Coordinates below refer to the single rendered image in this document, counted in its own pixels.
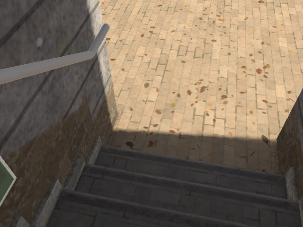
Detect stairs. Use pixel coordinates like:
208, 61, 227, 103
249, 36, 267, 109
29, 145, 302, 227

